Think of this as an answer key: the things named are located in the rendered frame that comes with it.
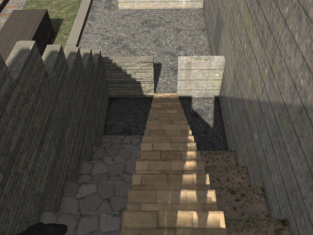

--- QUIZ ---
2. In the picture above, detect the robot left hand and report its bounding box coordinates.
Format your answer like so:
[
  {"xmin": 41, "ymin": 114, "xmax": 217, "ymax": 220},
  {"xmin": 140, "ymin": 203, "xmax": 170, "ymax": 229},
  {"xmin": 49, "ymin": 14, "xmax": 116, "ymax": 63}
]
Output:
[{"xmin": 17, "ymin": 222, "xmax": 67, "ymax": 235}]

